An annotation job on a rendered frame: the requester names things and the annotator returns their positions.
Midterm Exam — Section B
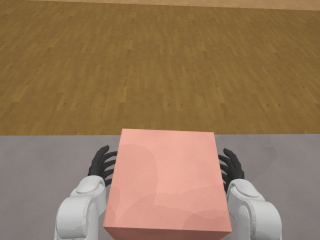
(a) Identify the right robot forearm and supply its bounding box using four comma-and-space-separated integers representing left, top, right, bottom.
226, 179, 282, 240

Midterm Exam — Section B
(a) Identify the carton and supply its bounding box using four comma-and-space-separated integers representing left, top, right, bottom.
103, 128, 232, 240

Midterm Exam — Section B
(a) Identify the left robot hand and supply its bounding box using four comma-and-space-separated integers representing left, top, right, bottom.
87, 145, 118, 187

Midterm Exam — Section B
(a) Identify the right robot hand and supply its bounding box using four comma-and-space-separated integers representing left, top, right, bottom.
218, 148, 245, 194

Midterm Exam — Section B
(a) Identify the left robot forearm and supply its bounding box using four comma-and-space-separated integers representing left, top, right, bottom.
54, 175, 107, 240

